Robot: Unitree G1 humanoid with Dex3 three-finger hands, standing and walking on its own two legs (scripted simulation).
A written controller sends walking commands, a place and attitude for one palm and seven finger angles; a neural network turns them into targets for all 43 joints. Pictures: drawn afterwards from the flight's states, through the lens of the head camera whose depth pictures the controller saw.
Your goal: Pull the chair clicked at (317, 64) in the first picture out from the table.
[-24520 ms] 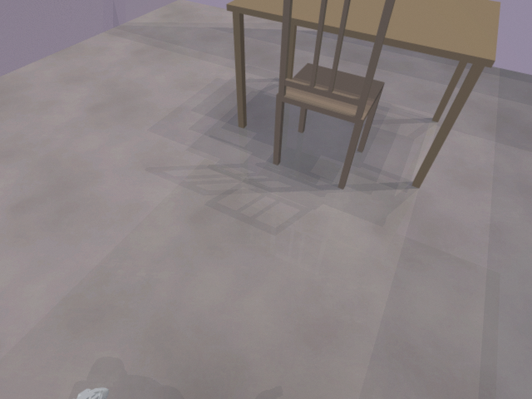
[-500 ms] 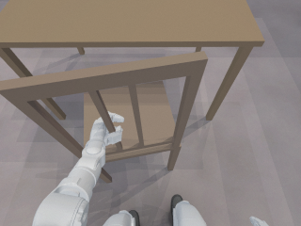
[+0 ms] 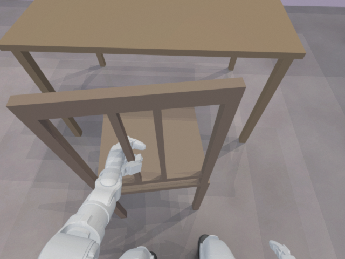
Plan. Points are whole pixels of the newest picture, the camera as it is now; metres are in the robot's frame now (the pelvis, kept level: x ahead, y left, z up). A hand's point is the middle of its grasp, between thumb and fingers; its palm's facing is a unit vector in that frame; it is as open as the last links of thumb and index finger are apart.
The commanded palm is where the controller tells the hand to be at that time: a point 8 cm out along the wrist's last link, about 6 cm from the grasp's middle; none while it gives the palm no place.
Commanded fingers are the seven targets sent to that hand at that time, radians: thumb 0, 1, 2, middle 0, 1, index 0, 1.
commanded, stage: step backward, pulling the chair out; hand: left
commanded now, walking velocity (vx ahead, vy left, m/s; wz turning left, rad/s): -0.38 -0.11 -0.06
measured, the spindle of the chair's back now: (129, 154) +0.37 +0.13 -0.04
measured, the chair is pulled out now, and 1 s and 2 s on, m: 0.26 0.34 0.55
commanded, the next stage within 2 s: stop walking, hand still on the chair in 1.90 s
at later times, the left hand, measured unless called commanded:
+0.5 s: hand (132, 176) +0.31 +0.12 -0.06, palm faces -0.07 -0.98 -0.19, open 5.1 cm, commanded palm +0.33 +0.16 -0.05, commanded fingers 0.00 0.90 0.90 -0.50 -1.45 -0.50 -1.45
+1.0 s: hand (123, 189) +0.28 +0.14 -0.06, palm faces -0.04 -0.98 -0.18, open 5.1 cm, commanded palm +0.29 +0.18 -0.06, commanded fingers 0.00 0.90 0.90 -0.50 -1.45 -0.50 -1.45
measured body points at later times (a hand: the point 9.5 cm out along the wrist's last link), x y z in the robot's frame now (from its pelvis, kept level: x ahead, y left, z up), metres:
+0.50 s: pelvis -0.05 +0.01 +0.00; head +0.02 +0.01 +0.44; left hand +0.31 +0.17 -0.04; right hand +0.00 -0.27 -0.12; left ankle +0.04 +0.12 -0.72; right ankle +0.06 -0.14 -0.71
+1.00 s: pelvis -0.09 +0.02 +0.01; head -0.01 +0.02 +0.45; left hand +0.28 +0.19 -0.04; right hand -0.03 -0.24 -0.12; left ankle -0.10 +0.14 -0.72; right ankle -0.06 -0.12 -0.71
